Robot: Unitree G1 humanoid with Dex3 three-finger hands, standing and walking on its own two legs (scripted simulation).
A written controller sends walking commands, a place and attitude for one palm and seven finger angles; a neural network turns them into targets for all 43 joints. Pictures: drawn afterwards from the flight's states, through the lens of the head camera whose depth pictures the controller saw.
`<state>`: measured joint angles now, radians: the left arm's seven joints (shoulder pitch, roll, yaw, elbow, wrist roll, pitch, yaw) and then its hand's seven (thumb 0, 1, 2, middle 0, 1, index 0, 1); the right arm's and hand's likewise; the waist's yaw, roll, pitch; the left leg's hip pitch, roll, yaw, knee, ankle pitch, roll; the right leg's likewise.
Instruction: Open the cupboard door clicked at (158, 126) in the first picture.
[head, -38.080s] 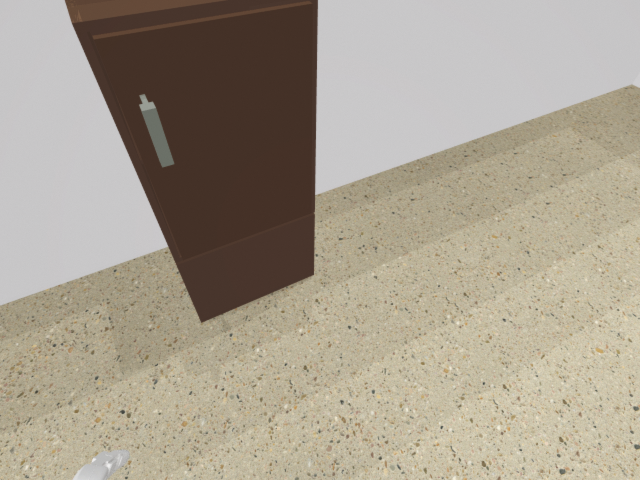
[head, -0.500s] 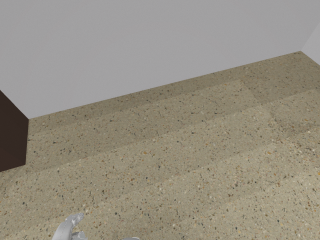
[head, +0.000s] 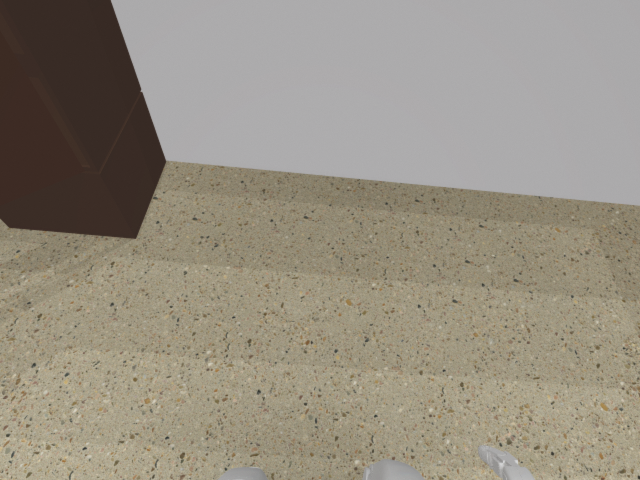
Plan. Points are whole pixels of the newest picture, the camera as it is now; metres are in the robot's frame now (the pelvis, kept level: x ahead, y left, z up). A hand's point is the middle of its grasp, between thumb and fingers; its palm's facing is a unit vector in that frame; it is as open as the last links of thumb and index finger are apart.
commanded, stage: turn to face it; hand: left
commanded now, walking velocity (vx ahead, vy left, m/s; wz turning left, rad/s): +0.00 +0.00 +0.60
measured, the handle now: out of the picture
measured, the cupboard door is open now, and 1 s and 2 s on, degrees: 42 42 42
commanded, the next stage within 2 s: take the last steps up to it in 1.20 s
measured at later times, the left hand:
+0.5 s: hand out of the picture +0.07 +0.15 -0.14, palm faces +0.26 -0.93 -0.27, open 7.4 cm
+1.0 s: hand out of the picture -0.03 +0.20 -0.16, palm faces +0.56 -0.79 -0.24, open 7.4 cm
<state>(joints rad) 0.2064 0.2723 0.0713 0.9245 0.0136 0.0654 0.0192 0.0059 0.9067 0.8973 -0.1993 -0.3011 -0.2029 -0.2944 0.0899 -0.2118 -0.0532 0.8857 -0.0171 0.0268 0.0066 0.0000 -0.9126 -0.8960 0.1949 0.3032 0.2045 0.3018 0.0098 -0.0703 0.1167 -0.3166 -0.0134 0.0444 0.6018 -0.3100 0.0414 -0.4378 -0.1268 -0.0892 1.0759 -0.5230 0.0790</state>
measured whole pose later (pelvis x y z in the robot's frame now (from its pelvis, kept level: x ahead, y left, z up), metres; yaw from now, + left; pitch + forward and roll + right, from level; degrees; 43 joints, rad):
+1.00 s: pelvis +0.02 -0.02 +0.01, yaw +33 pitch +1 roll -1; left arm 0.18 0.27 0.07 0.92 0.01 0.05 0.01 0.01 0.91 0.90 -0.20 -0.30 -0.20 -0.29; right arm 0.12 -0.20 -0.03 0.91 -0.02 0.02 -0.01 0.00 -0.91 -0.90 0.20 0.30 0.21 0.30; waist 0.02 -0.04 0.09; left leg -0.26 -0.02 0.01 0.49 -0.24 0.05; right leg -0.48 -0.10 -0.02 1.07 -0.41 0.08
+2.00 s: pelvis +0.07 +0.11 +0.02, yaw +45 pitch +0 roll +1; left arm 0.20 0.20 0.05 1.02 0.02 -0.01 -0.01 0.01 0.91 0.90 -0.19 -0.30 -0.20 -0.29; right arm 0.31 -0.17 -0.03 1.05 -0.02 -0.06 -0.02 -0.01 -0.94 -0.90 0.20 0.30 0.21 0.30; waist 0.01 -0.04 0.05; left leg -0.07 -0.06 0.13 0.31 -0.25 0.07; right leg -0.57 -0.11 -0.07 1.02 -0.24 0.02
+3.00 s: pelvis +0.29 +0.37 +0.01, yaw +41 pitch +0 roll +2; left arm 0.18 0.20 0.04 1.03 0.01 -0.01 0.01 0.01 0.93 0.90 -0.20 -0.30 -0.20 -0.29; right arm 0.29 -0.13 -0.02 1.10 -0.02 -0.01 -0.04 0.00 -0.93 -0.90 0.20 0.30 0.21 0.30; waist -0.01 -0.04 0.05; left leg -0.20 -0.01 0.16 0.48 -0.27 0.03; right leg -0.32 -0.08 -0.05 0.56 -0.18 0.01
